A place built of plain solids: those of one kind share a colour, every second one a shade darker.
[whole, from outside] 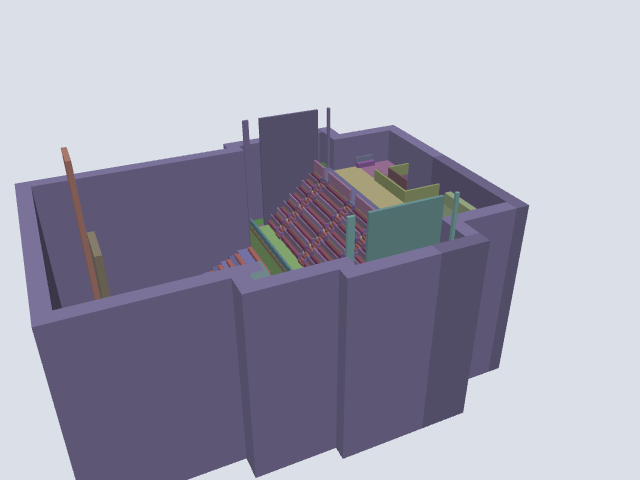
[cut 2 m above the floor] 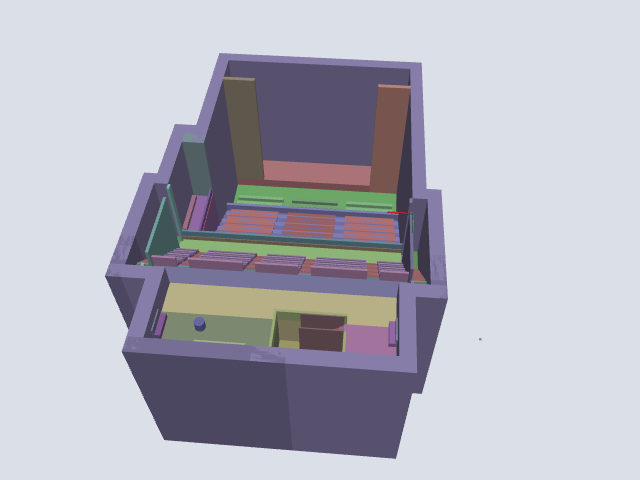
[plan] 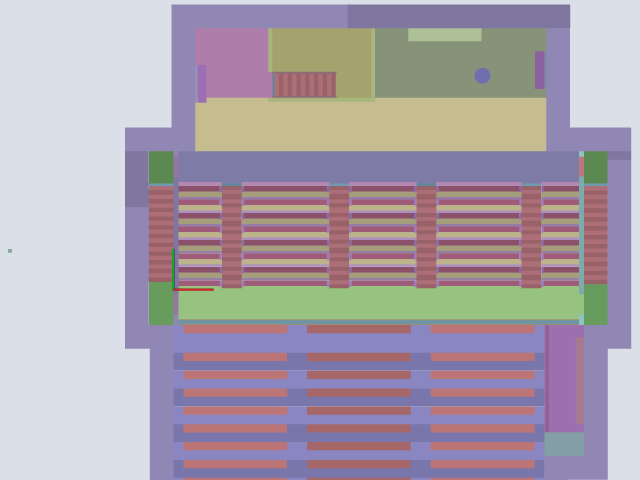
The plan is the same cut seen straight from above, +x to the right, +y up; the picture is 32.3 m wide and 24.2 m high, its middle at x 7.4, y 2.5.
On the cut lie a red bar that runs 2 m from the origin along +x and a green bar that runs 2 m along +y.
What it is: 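An old music hall's upper gallery; 8 rows of benches on tiers raked at 42 degrees, three steps that repeat row by row to a row 0.68 m deep, in one bank; 4 stepped aisles, 1.00 m broad, run down between the bench ends to the front gangway, 1.50 m clear before the parapet; there one must stop and turn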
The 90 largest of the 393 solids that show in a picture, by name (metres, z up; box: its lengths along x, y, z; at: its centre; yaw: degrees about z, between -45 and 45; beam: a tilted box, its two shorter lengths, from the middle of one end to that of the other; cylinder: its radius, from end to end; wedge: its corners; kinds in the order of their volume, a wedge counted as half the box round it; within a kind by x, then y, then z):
{
 "wall_plaster_1": {"box": [1.2, 9.53, 16.42], "at": [-1.83, 1.78, -5.01]},
 "wall_plaster_2": {"box": [1.2, 4.03, 16.42], "at": [-1.83, 6.16, -5.01]},
 "wall_plaster_3": {"box": [2.44, 1.2, 16.42], "at": [-1.21, -2.39, -5.01]},
 "wall_plaster_4": {"box": [3.54, 1.2, 16.42], "at": [-0.66, 7.57, -5.01]},
 "wall_plaster_5": {"box": [1.2, 5.7, 16.42], "at": [-0.59, -18.44, -5.01]},
 "wall_plaster_6": {"box": [1.2, 7.9, 16.42], "at": [-0.59, -14.04, -5.01]},
 "wall_plaster_7": {"box": [1.2, 3.3, 16.42], "at": [-0.59, -10.84, -5.01]},
 "wall_plaster_8": {"box": [1.2, 3.3, 16.42], "at": [-0.59, -9.94, -5.01]},
 "wall_plaster_9": {"box": [1.2, 3.3, 16.42], "at": [-0.59, -9.04, -5.01]},
 "wall_plaster_10": {"box": [1.2, 3.3, 16.42], "at": [-0.59, -8.14, -5.01]},
 "wall_plaster_11": {"box": [1.2, 3.3, 16.42], "at": [-0.59, -7.24, -5.01]},
 "wall_plaster_12": {"box": [1.2, 3.3, 16.42], "at": [-0.59, -6.34, -5.01]},
 "wall_plaster_13": {"box": [1.2, 3.3, 16.42], "at": [-0.59, -5.44, -5.01]},
 "wall_plaster_14": {"box": [1.2, 3.3, 16.42], "at": [-0.59, -4.54, -5.01]},
 "wall_plaster_15": {"box": [1.2, 3.3, 16.42], "at": [-0.59, -3.64, -5.01]},
 "wall_plaster_16": {"box": [1.2, 2.6, 16.42], "at": [-0.59, -3.09, -5.01]},
 "wall_plaster_17": {"box": [0.25, 5.89, 19.32], "at": [0.14, 2.73, -3.56]},
 "wall_plaster_18": {"box": [1.2, 7.4, 16.42], "at": [0.51, 10.67, -5.01]},
 "wall_plaster_19": {"box": [6.28, 1.2, 16.42], "at": [3.05, 13.77, -5.01]},
 "wall_plaster_20": {"box": [7.39, 1.2, 16.42], "at": [7.49, 13.77, -5.01]},
 "wall_plaster_21": {"box": [21.1, 1.2, 16.42], "at": [9.36, -20.69, -5.01]},
 "wall_plaster_22": {"box": [11.23, 1.2, 16.42], "at": [14.4, 13.77, -5.01]},
 "wall_plaster_23": {"box": [1.2, 5.7, 16.42], "at": [19.31, -18.44, -5.01]},
 "wall_plaster_24": {"box": [1.2, 7.9, 16.42], "at": [19.31, -14.04, -5.01]},
 "wall_plaster_25": {"box": [1.2, 3.3, 16.42], "at": [19.31, -10.84, -5.01]},
 "wall_plaster_26": {"box": [1.2, 3.3, 16.42], "at": [19.31, -9.94, -5.01]},
 "wall_plaster_27": {"box": [1.2, 1.4, 16.42], "at": [19.31, -9.09, -5.01]},
 "wall_plaster_28": {"box": [1.2, 3.3, 16.42], "at": [19.31, -9.04, -5.01]},
 "wall_plaster_29": {"box": [1.2, 7.4, 16.42], "at": [19.41, 10.67, -5.01]},
 "wall_plaster_30": {"box": [3.2, 1.2, 16.42], "at": [20.31, -8.99, -5.01]},
 "wall_plaster_31": {"box": [4.28, 1.2, 16.42], "at": [20.95, 7.57, -5.01]},
 "wall_plaster_32": {"box": [1.2, 7.8, 16.42], "at": [21.31, -5.69, -5.01]},
 "wall_plaster_33": {"box": [2.38, 1.2, 16.42], "at": [21.9, -2.39, -5.01]},
 "wall_plaster_34": {"box": [1.2, 9.53, 16.42], "at": [22.49, 1.78, -5.01]},
 "wall_plaster_35": {"box": [1.2, 4.03, 16.42], "at": [22.49, 6.16, -5.01]},
 "floor_floorboards_1": {"box": [2.45, 0.68, 10.14], "at": [1.24, 2.16, -8.15]},
 "floor_floorboards_2": {"box": [2.45, 0.68, 10.76], "at": [1.24, 2.84, -7.84]},
 "floor_floorboards_3": {"box": [2.45, 0.68, 11.37], "at": [1.24, 3.52, -7.53]},
 "floor_floorboards_4": {"box": [2.45, 0.68, 11.99], "at": [1.24, 4.2, -7.22]},
 "floor_floorboards_5": {"box": [2.45, 0.68, 12.6], "at": [1.24, 4.88, -6.92]},
 "floor_floorboards_6": {"box": [4.4, 0.68, 8.91], "at": [5.66, 0.8, -8.76]},
 "floor_floorboards_7": {"box": [4.4, 0.68, 9.53], "at": [5.66, 1.48, -8.45]},
 "floor_floorboards_8": {"box": [4.4, 0.68, 10.14], "at": [5.66, 2.16, -8.15]},
 "floor_floorboards_9": {"box": [4.4, 0.68, 10.76], "at": [5.66, 2.84, -7.84]},
 "floor_floorboards_10": {"box": [4.4, 0.68, 11.37], "at": [5.66, 3.52, -7.53]},
 "floor_floorboards_11": {"box": [4.4, 0.68, 11.99], "at": [5.66, 4.2, -7.22]},
 "floor_floorboards_12": {"box": [4.4, 0.68, 12.6], "at": [5.66, 4.88, -6.92]},
 "floor_floorboards_13": {"box": [3.4, 0.68, 8.91], "at": [10.56, 0.8, -8.76]},
 "floor_floorboards_14": {"box": [3.4, 0.68, 9.53], "at": [10.56, 1.48, -8.45]},
 "floor_floorboards_15": {"box": [3.4, 0.68, 10.14], "at": [10.56, 2.16, -8.15]},
 "floor_floorboards_16": {"box": [3.4, 0.68, 10.76], "at": [10.56, 2.84, -7.84]},
 "floor_floorboards_17": {"box": [3.4, 0.68, 11.37], "at": [10.56, 3.52, -7.53]},
 "floor_floorboards_18": {"box": [3.4, 0.68, 11.99], "at": [10.56, 4.2, -7.22]},
 "floor_floorboards_19": {"box": [3.4, 0.68, 12.6], "at": [10.56, 4.88, -6.92]},
 "floor_floorboards_20": {"box": [4.3, 0.68, 8.91], "at": [15.41, 0.8, -8.76]},
 "floor_floorboards_21": {"box": [4.3, 0.68, 9.53], "at": [15.41, 1.48, -8.45]},
 "floor_floorboards_22": {"box": [4.3, 0.68, 10.14], "at": [15.41, 2.16, -8.15]},
 "floor_floorboards_23": {"box": [4.3, 0.68, 10.76], "at": [15.41, 2.84, -7.84]},
 "floor_floorboards_24": {"box": [4.3, 0.68, 11.37], "at": [15.41, 3.52, -7.53]},
 "floor_floorboards_25": {"box": [4.3, 0.68, 11.99], "at": [15.41, 4.2, -7.22]},
 "floor_floorboards_26": {"box": [4.3, 0.68, 12.6], "at": [15.41, 4.88, -6.92]},
 "floor_floorboards_27": {"box": [2.15, 0.68, 11.99], "at": [19.64, 4.2, -7.22]},
 "floor_floorboards_28": {"box": [2.15, 0.68, 12.6], "at": [19.64, 4.88, -6.92]},
 "floor_circ_carpet_1": {"box": [18.7, 0.9, 2.22], "at": [9.36, -10.84, -12.11]},
 "floor_circ_carpet_2": {"box": [18.7, 0.9, 2.64], "at": [9.36, -9.94, -11.9]},
 "floor_circ_carpet_3": {"box": [18.7, 0.9, 3.06], "at": [9.36, -9.04, -11.69]},
 "floor_circ_carpet_4": {"box": [18.7, 0.9, 3.48], "at": [9.36, -8.14, -11.48]},
 "floor_circ_carpet_5": {"box": [18.7, 0.9, 3.9], "at": [9.36, -7.24, -11.27]},
 "floor_circ_carpet_6": {"box": [18.7, 0.9, 4.32], "at": [9.36, -6.34, -11.06]},
 "floor_circ_carpet_7": {"box": [18.7, 0.9, 4.74], "at": [9.36, -5.44, -10.85]},
 "floor_circ_carpet_8": {"box": [18.7, 0.9, 5.16], "at": [9.36, -4.54, -10.64]},
 "floor_circ_carpet_9": {"box": [18.7, 0.9, 5.58], "at": [9.36, -3.64, -10.43]},
 "floor_circ_carpet_10": {"box": [18.7, 1.4, 6.0], "at": [9.36, -2.49, -10.22]},
 "floor_bay0a_carpet_1": {"box": [17.7, 2.7, 13.22], "at": [9.96, 8.32, -6.61]},
 "floor_rear_carpet_1": {"box": [20.7, 1.63, 13.22], "at": [10.36, 6.16, -6.61]},
 "floor_bay1b_carpet_1": {"box": [8.83, 3.5, 13.22], "at": [14.4, 11.42, -6.61]},
 "floor_hall0a_carpet_1": {"box": [20.7, 2.25, 8.3], "at": [10.36, -0.66, -9.07]},
 "floor_carpet_1": {"box": [1.24, 7.13, 8.3], "at": [-0.61, 1.78, -9.07]},
 "floor_carpet_2": {"box": [1.24, 1.63, 13.22], "at": [-0.61, 6.16, -6.61]},
 "floor_carpet_3": {"box": [1.18, 7.13, 8.3], "at": [21.3, 1.78, -9.07]},
 "floor_carpet_4": {"box": [1.18, 1.63, 13.22], "at": [21.3, 6.16, -6.61]},
 "floor_bay1a_carpet_1": {"box": [3.88, 3.5, 13.22], "at": [3.05, 11.42, -6.61]},
 "floor_lob_concrete_1": {"box": [4.99, 3.5, 10.27], "at": [7.49, 11.42, -8.08]},
 "floor_slipe_carpet_1": {"box": [2.0, 6.6, 8.3], "at": [19.71, -5.09, -9.07]},
 "floor_stage_floorboards_1": {"box": [18.7, 3.3, 1.45], "at": [9.36, -18.44, -12.49]},
 "floor_stalls_carpet_1": {"box": [18.7, 5.5, 0.4], "at": [9.36, -14.04, -13.02]},
 "wall_slipende_plaster_1": {"box": [2.0, 1.2, 16.42], "at": [19.71, -7.79, -5.01]},
 "wall_she_plaster_1": {"box": [0.25, 5.94, 19.32], "at": [20.59, 2.73, -3.56]},
 "wall_prose_plaster_1": {"box": [3.18, 0.45, 19.32], "at": [17.12, -17.01, -3.56]},
 "wall_prosw_plaster_1": {"box": [3.18, 0.45, 19.32], "at": [1.6, -17.01, -3.56]}
}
